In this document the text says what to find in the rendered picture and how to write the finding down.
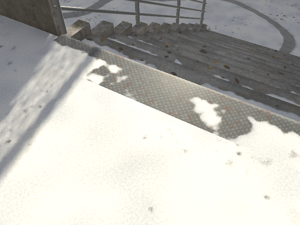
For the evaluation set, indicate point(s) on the stairs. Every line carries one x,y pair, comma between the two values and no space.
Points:
258,75

